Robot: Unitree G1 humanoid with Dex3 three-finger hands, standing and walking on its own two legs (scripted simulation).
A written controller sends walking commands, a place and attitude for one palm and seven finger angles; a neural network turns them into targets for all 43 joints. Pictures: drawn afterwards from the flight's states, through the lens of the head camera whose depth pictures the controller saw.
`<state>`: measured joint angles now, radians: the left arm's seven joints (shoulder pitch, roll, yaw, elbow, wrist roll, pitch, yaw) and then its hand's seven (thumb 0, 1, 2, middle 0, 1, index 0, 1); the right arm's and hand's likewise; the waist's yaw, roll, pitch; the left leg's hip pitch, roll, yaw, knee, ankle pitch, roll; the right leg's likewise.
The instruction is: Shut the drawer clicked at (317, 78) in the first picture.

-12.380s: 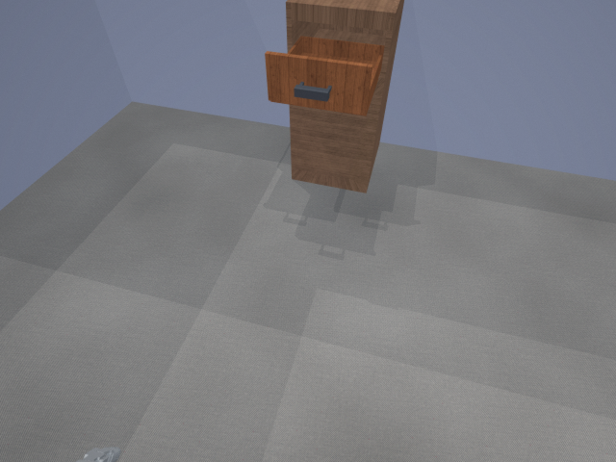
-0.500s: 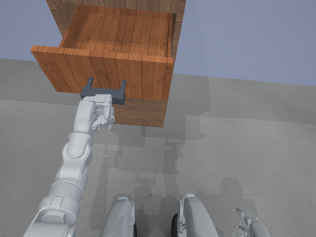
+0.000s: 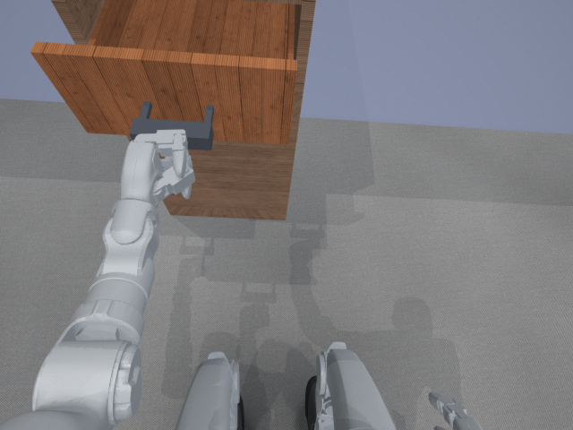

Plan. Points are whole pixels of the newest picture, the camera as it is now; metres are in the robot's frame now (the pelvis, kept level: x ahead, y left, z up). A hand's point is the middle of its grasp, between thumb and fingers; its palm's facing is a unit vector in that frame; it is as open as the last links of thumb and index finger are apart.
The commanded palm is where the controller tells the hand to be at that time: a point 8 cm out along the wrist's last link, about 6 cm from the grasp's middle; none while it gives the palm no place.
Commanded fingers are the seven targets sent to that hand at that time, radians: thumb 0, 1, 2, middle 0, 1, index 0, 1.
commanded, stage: push the drawer shut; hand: left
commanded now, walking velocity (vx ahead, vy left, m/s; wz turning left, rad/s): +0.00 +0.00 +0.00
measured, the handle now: (175, 122) +0.54 +0.15 +0.03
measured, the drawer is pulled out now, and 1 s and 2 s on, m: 0.13 0.02 0.00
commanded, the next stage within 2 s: pull the fist back off the drawer in 1.44 s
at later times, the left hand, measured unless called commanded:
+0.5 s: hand (199, 139) +0.51 +0.11 +0.03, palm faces -0.07 -1.00 -0.07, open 3.2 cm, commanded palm +0.51 +0.15 +0.04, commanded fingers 0.00 0.90 0.90 -1.40 -1.60 -1.40 -1.60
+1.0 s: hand (201, 109) +0.56 +0.11 +0.03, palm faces -0.07 -0.99 -0.07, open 3.3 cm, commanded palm +0.57 +0.14 +0.04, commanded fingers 0.00 0.90 0.90 -1.40 -1.60 -1.40 -1.60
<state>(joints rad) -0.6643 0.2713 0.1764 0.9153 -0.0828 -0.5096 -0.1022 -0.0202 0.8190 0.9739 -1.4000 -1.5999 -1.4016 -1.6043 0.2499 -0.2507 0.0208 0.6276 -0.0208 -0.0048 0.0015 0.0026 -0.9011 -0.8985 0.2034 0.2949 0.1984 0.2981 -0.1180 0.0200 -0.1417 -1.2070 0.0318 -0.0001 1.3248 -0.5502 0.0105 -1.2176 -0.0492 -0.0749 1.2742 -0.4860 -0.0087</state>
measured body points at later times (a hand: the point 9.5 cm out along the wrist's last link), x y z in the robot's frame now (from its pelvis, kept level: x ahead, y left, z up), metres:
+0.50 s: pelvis -0.01 +0.00 -0.01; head +0.15 +0.01 +0.41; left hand +0.51 +0.16 +0.04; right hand +0.03 -0.27 -0.13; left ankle +0.03 +0.11 -0.61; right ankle +0.06 -0.12 -0.61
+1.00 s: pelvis -0.01 +0.00 -0.02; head +0.18 +0.02 +0.39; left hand +0.56 +0.16 +0.04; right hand -0.02 -0.26 -0.13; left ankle +0.03 +0.11 -0.61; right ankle +0.06 -0.12 -0.61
